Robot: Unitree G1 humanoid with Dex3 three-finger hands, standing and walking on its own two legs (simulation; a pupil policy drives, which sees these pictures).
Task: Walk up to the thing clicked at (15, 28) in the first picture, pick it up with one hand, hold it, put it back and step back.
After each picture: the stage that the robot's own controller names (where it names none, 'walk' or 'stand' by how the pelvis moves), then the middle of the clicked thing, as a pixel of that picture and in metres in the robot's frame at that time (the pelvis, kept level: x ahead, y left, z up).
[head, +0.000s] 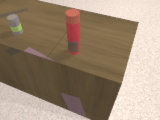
stand; (15, 24) +0.86 +0.46 -0.10
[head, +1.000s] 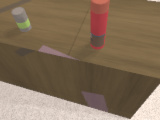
walk; (22, 20) +0.74 +0.36 -0.05
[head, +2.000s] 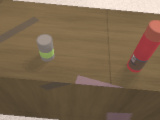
stand; (46, 48) +0.55 +0.17 -0.07
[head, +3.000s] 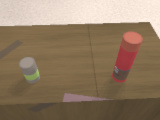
stand; (30, 70) +0.47 +0.26 -0.08
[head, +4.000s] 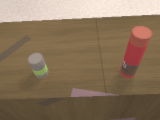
stand; (38, 66) +0.49 +0.24 -0.09
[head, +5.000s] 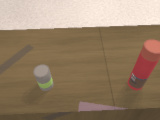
stand; (44, 78) +0.44 +0.20 -0.09
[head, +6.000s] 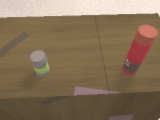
stand; (40, 63) +0.48 +0.22 -0.09
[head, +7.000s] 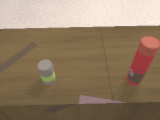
stand; (47, 72) +0.48 +0.20 -0.10
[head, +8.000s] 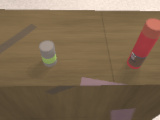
stand; (48, 54) +0.53 +0.18 -0.08
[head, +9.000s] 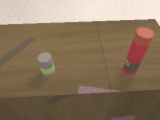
stand; (46, 65) +0.52 +0.19 -0.10
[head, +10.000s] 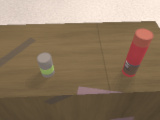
stand; (46, 65) +0.52 +0.20 -0.10
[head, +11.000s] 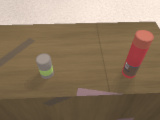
stand; (45, 66) +0.51 +0.20 -0.10
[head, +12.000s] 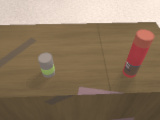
stand; (47, 65) +0.52 +0.20 -0.10
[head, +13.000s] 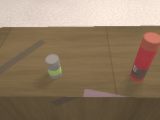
rise first; (53, 66) +0.52 +0.19 -0.10
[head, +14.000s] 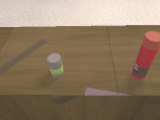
go down; (55, 65) +0.53 +0.19 -0.10
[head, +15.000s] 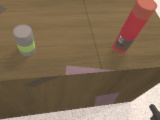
go down; (25, 41) +0.54 +0.18 -0.04
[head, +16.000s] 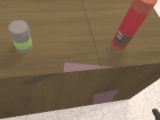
go down; (21, 37) +0.54 +0.19 -0.02
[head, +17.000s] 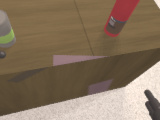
close in; (1, 29) +0.54 +0.20 +0.01
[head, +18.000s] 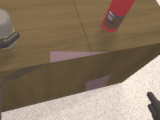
close; (2, 30) +0.52 +0.18 +0.02
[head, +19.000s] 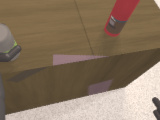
lift; (4, 44) +0.48 +0.19 +0.02
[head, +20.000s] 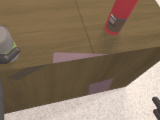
lift; (3, 45) +0.47 +0.20 +0.02
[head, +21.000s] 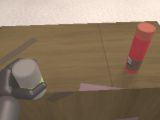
lift; (30, 80) +0.31 +0.18 +0.12
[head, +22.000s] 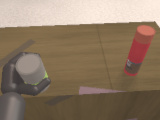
hold; (34, 74) +0.32 +0.16 +0.13
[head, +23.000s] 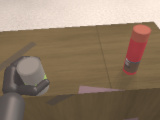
hold; (34, 77) +0.32 +0.16 +0.12
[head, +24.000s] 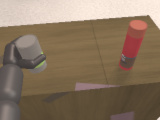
crouch; (32, 54) +0.41 +0.17 +0.12
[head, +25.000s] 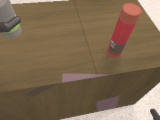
lower; (4, 17) +0.52 +0.20 +0.14
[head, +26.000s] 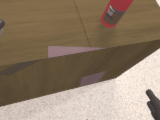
lower; out of the picture +0.54 +0.21 +0.02
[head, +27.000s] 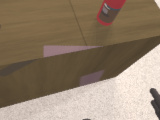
lower; out of the picture +0.54 +0.21 +0.03
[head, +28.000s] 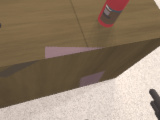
lower; out of the picture +0.54 +0.21 +0.03
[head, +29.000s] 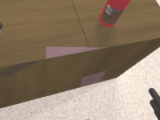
lower; out of the picture +0.54 +0.21 +0.03
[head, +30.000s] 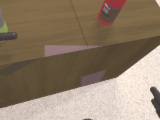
open; out of the picture +0.54 +0.19 +0.03
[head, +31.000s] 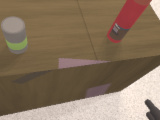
sink last; (15, 36) +0.51 +0.17 +0.00
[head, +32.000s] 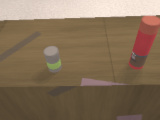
stand; (53, 59) +0.53 +0.19 -0.04
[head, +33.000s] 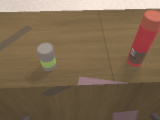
stand; (47, 57) +0.51 +0.18 -0.03
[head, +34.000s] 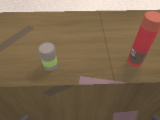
stand; (48, 57) +0.51 +0.18 -0.03
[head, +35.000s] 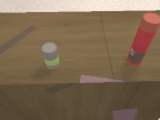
stand; (51, 56) +0.53 +0.17 -0.05
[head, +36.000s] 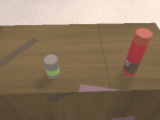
walk; (52, 67) +0.52 +0.17 -0.10
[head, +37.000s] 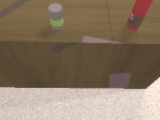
walk; (56, 17) +0.70 +0.16 -0.07
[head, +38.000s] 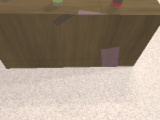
walk; out of the picture +0.98 +0.18 -0.09
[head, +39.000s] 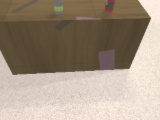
stand; (58, 5) +1.12 +0.22 -0.09
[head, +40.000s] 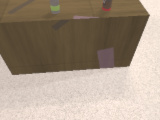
stand; (54, 4) +1.11 +0.23 -0.10
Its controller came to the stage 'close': yes
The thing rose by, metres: 0.22
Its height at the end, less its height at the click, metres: +0.00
